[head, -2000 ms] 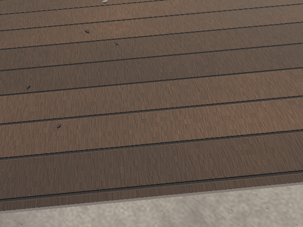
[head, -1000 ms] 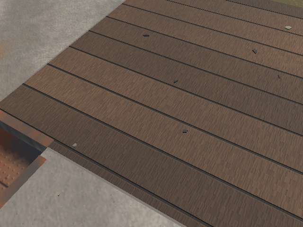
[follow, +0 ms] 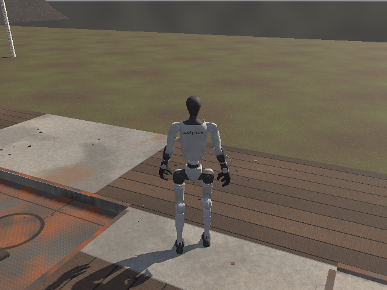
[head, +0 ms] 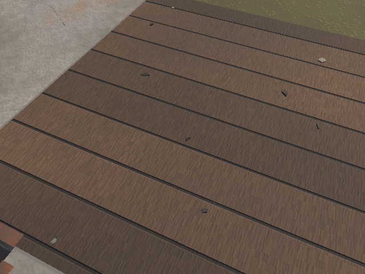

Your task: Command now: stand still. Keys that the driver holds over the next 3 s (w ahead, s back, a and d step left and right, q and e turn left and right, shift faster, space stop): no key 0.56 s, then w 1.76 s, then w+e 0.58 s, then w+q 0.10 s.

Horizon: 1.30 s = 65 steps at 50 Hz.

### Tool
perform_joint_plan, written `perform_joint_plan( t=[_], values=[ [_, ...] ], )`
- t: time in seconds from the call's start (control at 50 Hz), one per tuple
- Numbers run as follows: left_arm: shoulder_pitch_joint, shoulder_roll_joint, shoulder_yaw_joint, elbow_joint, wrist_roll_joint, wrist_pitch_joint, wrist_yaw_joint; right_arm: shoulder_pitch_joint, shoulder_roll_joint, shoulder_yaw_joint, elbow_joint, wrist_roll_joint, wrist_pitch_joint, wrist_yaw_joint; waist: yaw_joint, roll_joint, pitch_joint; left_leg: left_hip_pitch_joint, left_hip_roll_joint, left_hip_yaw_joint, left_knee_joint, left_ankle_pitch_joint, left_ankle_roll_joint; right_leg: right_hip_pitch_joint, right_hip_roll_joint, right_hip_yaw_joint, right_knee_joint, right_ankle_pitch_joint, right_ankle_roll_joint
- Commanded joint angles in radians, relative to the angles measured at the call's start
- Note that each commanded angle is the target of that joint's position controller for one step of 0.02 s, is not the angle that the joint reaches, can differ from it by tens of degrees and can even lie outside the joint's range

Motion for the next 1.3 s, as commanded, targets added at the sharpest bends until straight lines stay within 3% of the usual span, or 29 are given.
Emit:
perform_joint_plan(
  t=[0.02, 0.56, 0.6, 0.64, 0.66, 0.7, 0.72, 0.76, 0.8, 0.82, 0.84, 0.86, 0.88, 0.9, 0.94, 0.96, 0.98, 1.02, 1.1, 1.2, 1.24, 1.26, 1.28, 1.3],
  values=[
    [-0.032, 0.120, 0.027, -0.025, 0.000, -0.006, 0.008, 0.032, -0.101, -0.018, -0.008, -0.001, -0.010, -0.005, 0.001, 0.003, -0.067, -0.071, 0.047, -0.043, -0.072, 0.258, 0.010, 0.119, -0.060, 0.063, -0.048, 0.325, -0.047],
    [0.002, 0.091, 0.020, 0.126, -0.003, 0.011, 0.027, 0.125, -0.037, 0.014, 0.122, -0.003, -0.039, -0.013, 0.010, 0.004, -0.006, -0.146, 0.038, -0.021, -0.113, 0.099, 0.007, 0.094, -0.033, 0.055, -0.096, 0.146, -0.035],
    [0.028, 0.089, 0.021, 0.142, -0.008, 0.014, 0.028, 0.156, -0.043, 0.010, 0.135, 0.004, -0.036, -0.017, 0.008, 0.019, -0.008, -0.155, 0.030, -0.022, -0.124, -0.124, 0.029, 0.070, 0.002, 0.023, -0.077, -0.129, -0.038],
    [0.016, 0.095, 0.026, 0.134, -0.011, 0.005, 0.026, 0.154, -0.074, -0.001, 0.116, 0.013, -0.038, -0.022, -0.004, 0.051, 0.058, -0.189, 0.072, -0.093, -0.154, -0.367, 0.083, -0.052, 0.027, 0.001, -0.022, -0.366, -0.046],
    [-0.011, 0.085, 0.025, 0.119, -0.011, -0.009, 0.021, 0.184, -0.090, -0.008, 0.115, 0.018, -0.046, -0.023, -0.021, 0.077, 0.089, -0.178, 0.124, -0.169, -0.193, -0.435, 0.118, -0.116, 0.031, -0.010, 0.027, -0.359, -0.045],
    [-0.046, 0.054, 0.021, 0.095, -0.020, -0.042, 0.004, 0.207, -0.152, -0.032, 0.121, 0.030, -0.067, -0.020, -0.031, 0.182, 0.137, -0.126, 0.308, -0.395, -0.310, -0.478, 0.212, -0.230, 0.011, -0.055, 0.232, -0.173, -0.037],
    [-0.050, 0.057, 0.022, 0.088, -0.025, -0.054, -0.005, 0.199, -0.145, -0.034, 0.115, 0.028, -0.075, -0.018, -0.026, 0.172, 0.155, -0.119, 0.349, -0.435, -0.323, -0.436, 0.233, -0.272, -0.024, -0.031, 0.280, -0.177, -0.048],
    [-0.033, 0.052, 0.022, 0.082, -0.038, -0.074, -0.017, 0.168, -0.117, -0.031, 0.099, 0.031, -0.088, -0.007, 0.000, 0.148, 0.165, -0.089, 0.322, -0.370, -0.284, -0.294, 0.204, -0.263, -0.049, -0.025, 0.195, -0.231, -0.069],
    [0.096, 0.055, 0.034, 0.135, -0.040, -0.083, -0.021, 0.126, -0.116, -0.031, 0.081, 0.037, -0.086, 0.004, 0.062, 0.120, 0.112, -0.197, 0.218, -0.216, -0.187, -0.157, 0.146, 0.032, 0.016, -0.101, -0.006, -0.099, -0.063],
    [0.204, 0.083, 0.051, 0.175, -0.035, -0.080, -0.019, 0.111, -0.119, -0.030, 0.070, 0.033, -0.088, 0.007, 0.100, 0.095, 0.058, -0.264, 0.167, -0.155, -0.083, 0.006, 0.123, 0.198, 0.037, -0.088, -0.018, -0.039, -0.059],
    [0.342, 0.152, 0.074, 0.202, -0.029, -0.083, -0.015, 0.077, -0.077, -0.017, 0.045, 0.031, -0.096, 0.010, 0.153, -0.077, 0.004, -0.394, 0.064, -0.027, 0.225, 0.152, 0.062, 0.350, -0.112, 0.170, -0.137, -0.119, -0.123],
    [0.473, 0.239, 0.087, 0.218, -0.029, -0.089, -0.023, 0.073, -0.014, -0.002, 0.002, 0.025, -0.115, 0.005, 0.177, -0.319, -0.085, -0.596, -0.052, 0.016, 0.572, -0.125, 0.008, 0.499, -0.343, 0.628, -0.318, -0.192, -0.271],
    [0.412, 0.165, 0.056, 0.208, -0.014, -0.106, -0.026, 0.047, -0.045, -0.012, -0.009, 0.047, -0.130, 0.008, 0.129, -0.196, -0.052, -0.685, -0.011, -0.114, 0.766, -0.197, 0.027, 0.458, -0.400, 0.717, -0.339, -0.222, -0.300],
    [0.330, 0.118, 0.040, 0.179, -0.014, -0.118, -0.026, 0.039, -0.053, -0.014, -0.013, 0.063, -0.140, 0.018, 0.092, -0.127, 0.014, -0.739, 0.039, -0.137, 0.826, -0.115, 0.058, 0.408, -0.377, 0.598, -0.328, -0.179, -0.270],
    [0.247, 0.082, 0.020, 0.145, -0.009, -0.123, -0.036, 0.024, -0.068, -0.028, -0.008, 0.048, -0.149, 0.024, 0.048, -0.050, 0.048, -0.722, 0.111, -0.109, 0.744, 0.059, 0.083, 0.332, -0.295, 0.378, -0.345, -0.025, -0.203],
    [0.248, 0.060, 0.010, 0.143, -0.005, -0.118, -0.036, 0.016, -0.081, -0.037, -0.008, 0.039, -0.144, 0.027, 0.040, -0.057, 0.043, -0.677, 0.127, -0.091, 0.694, 0.106, 0.080, 0.304, -0.252, 0.287, -0.353, 0.081, -0.176],
    [0.271, 0.057, 0.007, 0.147, -0.002, -0.111, -0.032, 0.020, -0.068, -0.039, -0.007, 0.037, -0.137, 0.033, 0.036, -0.074, 0.034, -0.646, 0.130, -0.072, 0.655, 0.130, 0.071, 0.292, -0.230, 0.230, -0.358, 0.163, -0.166],
    [0.316, 0.079, 0.006, 0.155, 0.000, -0.103, -0.018, -0.019, -0.037, -0.035, -0.022, 0.031, -0.122, 0.039, 0.036, -0.060, 0.037, -0.650, 0.128, -0.040, 0.583, 0.167, 0.039, 0.279, -0.218, 0.171, -0.375, 0.274, -0.177],
    [0.325, 0.119, 0.010, 0.137, 0.003, -0.093, 0.005, -0.213, -0.003, -0.016, -0.099, 0.027, -0.117, 0.043, 0.065, -0.055, 0.083, -0.615, 0.101, -0.003, 0.289, 0.314, 0.003, 0.201, -0.195, 0.093, -0.423, 0.290, -0.175],
    [0.398, 0.125, 0.021, 0.154, -0.017, -0.087, 0.010, -0.344, -0.021, -0.007, -0.152, 0.037, -0.122, 0.067, 0.079, -0.067, 0.117, -0.555, 0.067, 0.008, 0.104, 0.386, 0.035, 0.268, -0.233, 0.053, -0.425, 0.315, -0.167],
    [0.385, 0.136, 0.030, 0.150, -0.017, -0.080, 0.011, -0.337, -0.046, -0.015, -0.161, 0.037, -0.128, 0.077, 0.049, -0.073, 0.091, -0.517, 0.052, 0.007, 0.067, 0.346, 0.066, 0.344, -0.256, 0.038, -0.363, 0.450, -0.150],
    [0.370, 0.150, 0.035, 0.143, -0.015, -0.076, 0.011, -0.298, -0.070, -0.026, -0.156, 0.037, -0.130, 0.078, 0.018, -0.090, 0.050, -0.445, 0.028, 0.020, 0.065, 0.318, 0.083, 0.370, -0.262, 0.030, -0.303, 0.611, -0.139],
    [0.354, 0.163, 0.041, 0.137, -0.011, -0.068, 0.011, -0.216, -0.101, -0.042, -0.137, 0.036, -0.130, 0.076, -0.031, -0.114, -0.017, -0.328, -0.005, 0.042, 0.075, 0.290, 0.102, 0.383, -0.257, 0.017, -0.199, 0.793, -0.127],
    [0.337, 0.154, 0.038, 0.128, -0.005, -0.059, 0.011, -0.051, -0.139, -0.067, -0.086, 0.038, -0.126, 0.070, -0.113, -0.115, -0.113, -0.122, -0.038, 0.063, 0.070, 0.286, 0.129, 0.340, -0.218, -0.014, -0.007, 0.887, -0.102]
  ],
)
